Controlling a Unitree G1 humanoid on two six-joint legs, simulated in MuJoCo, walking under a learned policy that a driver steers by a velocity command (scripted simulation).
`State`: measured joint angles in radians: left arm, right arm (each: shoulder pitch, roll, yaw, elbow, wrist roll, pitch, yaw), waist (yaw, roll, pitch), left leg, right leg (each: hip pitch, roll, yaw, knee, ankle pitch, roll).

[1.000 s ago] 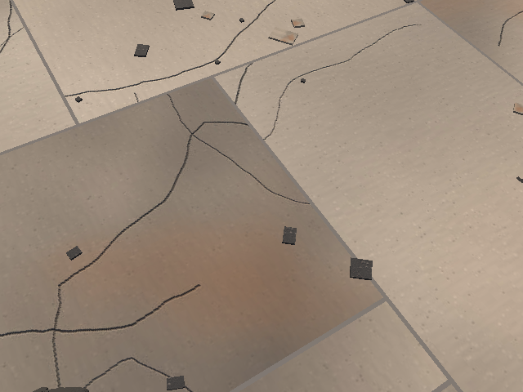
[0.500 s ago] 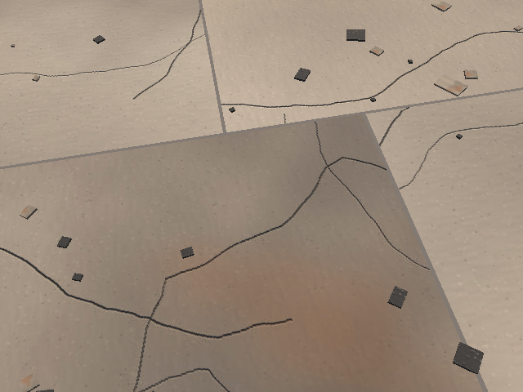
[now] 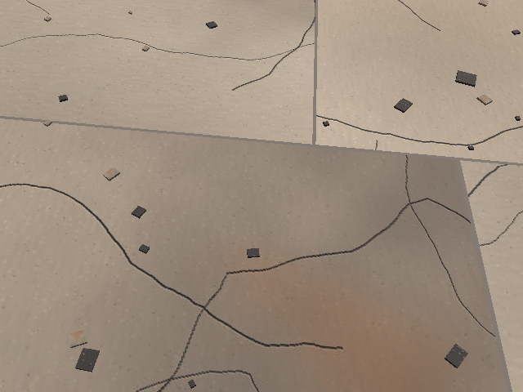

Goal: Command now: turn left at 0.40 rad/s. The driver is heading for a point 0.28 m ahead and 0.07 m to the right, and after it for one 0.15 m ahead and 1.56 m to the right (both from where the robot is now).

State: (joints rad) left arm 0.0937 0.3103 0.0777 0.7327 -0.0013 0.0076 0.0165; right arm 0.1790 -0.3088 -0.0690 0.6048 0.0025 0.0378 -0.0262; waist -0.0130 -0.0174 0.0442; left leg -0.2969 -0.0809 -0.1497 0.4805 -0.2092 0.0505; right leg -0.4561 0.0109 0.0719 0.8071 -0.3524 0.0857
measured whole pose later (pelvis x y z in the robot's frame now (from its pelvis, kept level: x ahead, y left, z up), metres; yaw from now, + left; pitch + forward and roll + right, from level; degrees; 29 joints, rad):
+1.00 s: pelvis +0.18 -0.01 -0.01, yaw -9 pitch +2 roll +0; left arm 0.35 0.33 0.07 0.73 -0.03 0.03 0.05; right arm 0.03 -0.29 -0.04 0.61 0.00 -0.06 0.01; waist 0.08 0.01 0.05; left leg -0.44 -0.04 -0.06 0.48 -0.02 -0.03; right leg -0.09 0.06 0.18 0.49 -0.42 -0.02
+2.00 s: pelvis +0.24 -0.03 -0.01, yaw -44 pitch +1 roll +1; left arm 0.18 0.34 0.07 0.57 -0.02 0.05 0.03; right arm 0.11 -0.30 -0.08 0.74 -0.01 -0.01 0.00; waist 0.02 -0.05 0.04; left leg -0.25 -0.05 -0.05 0.48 -0.24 0.01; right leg -0.41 0.13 0.22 0.79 -0.47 0.01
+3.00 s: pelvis +0.35 -0.34 -0.01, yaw -80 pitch +1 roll +2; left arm 0.35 0.32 0.05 0.70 -0.03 -0.02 0.02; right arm 0.13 -0.28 -0.06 0.71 -0.01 -0.09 0.02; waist 0.03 -0.04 0.06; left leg -0.33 -0.03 0.07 0.48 -0.17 0.03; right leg -0.40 -0.01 0.09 1.21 -0.40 -0.01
